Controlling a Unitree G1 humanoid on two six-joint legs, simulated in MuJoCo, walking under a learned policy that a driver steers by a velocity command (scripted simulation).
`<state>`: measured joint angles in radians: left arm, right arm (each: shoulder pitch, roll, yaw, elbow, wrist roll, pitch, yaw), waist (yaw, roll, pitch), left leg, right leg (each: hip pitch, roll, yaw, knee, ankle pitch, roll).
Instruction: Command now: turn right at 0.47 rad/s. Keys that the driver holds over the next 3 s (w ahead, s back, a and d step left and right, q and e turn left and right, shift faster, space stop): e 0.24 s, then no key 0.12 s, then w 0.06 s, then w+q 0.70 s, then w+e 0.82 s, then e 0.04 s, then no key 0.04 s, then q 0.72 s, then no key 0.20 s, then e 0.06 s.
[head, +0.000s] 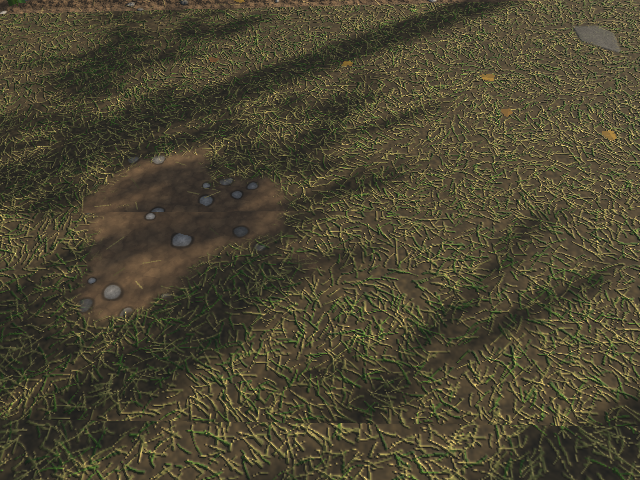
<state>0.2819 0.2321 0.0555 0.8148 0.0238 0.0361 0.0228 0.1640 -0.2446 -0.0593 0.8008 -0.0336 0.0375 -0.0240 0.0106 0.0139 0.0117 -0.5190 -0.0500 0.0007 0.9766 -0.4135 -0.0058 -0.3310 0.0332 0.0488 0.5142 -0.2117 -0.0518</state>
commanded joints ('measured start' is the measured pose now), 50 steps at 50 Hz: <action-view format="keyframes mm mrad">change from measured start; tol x16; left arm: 1 -8 138 43 -72 -4 -8 -4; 26 -191 52 -4 -131 12 -16 -61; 32 209 270 49 -11 26 -83 8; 37 19 81 4 -31 3 -104 1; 50 170 174 24 66 2 -108 1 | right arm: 1 1 -30 0 -70 0 -1 2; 12 146 -245 -36 -122 -5 -36 -29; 27 221 -152 -25 -57 11 -41 28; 50 -158 -38 4 -167 -13 -36 103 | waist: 1 -4 -120 -90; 9 -32 -173 -84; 12 -69 255 -60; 14 -11 66 6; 27 -58 122 39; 32 151 -226 40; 50 29 -110 78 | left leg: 1 -66 0 -12 -34 32 -25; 10 444 47 -59 -591 151 24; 12 496 476 -585 -775 9 186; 18 354 243 -161 -644 555 208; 22 337 228 -202 -755 -46 185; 28 177 234 -303 -740 -163 211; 33 -419 16 -127 -60 -93 98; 39 -276 76 -67 126 211 38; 44 -208 103 -6 -96 386 42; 50 -46 33 141 -314 188 133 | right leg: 1 148 -183 256 -144 261 -180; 9 -18 -137 401 -121 58 -102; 12 -437 166 73 331 -425 29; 18 -295 99 63 643 -176 81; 29 234 34 -85 -125 -57 -12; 31 611 -294 278 -235 -376 -69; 32 532 -472 568 -369 -570 -159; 38 311 -263 91 -352 -20 -89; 48 302 -294 -153 -299 318 -84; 50 363 -301 -193 -179 605 -72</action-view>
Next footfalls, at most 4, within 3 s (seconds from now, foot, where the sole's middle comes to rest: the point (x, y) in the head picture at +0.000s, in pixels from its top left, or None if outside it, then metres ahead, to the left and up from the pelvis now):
0.20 left None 0.07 0.11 -0.77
0.60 right None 0.06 -0.08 -0.77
1.06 left None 0.37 0.14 -0.77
1.78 right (354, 370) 0.81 -0.01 -0.92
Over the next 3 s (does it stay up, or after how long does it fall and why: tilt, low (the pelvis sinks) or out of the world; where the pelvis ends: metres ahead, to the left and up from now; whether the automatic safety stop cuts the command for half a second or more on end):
stays up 0.91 0.05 -0.15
